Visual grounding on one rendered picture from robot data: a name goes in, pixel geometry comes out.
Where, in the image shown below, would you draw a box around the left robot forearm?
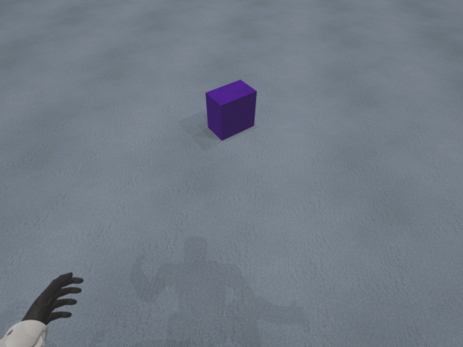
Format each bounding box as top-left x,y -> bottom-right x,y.
0,320 -> 48,347

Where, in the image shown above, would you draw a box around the robot left hand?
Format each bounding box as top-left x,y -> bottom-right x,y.
22,273 -> 83,325

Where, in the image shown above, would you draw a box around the carton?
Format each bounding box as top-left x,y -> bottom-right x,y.
205,80 -> 257,140

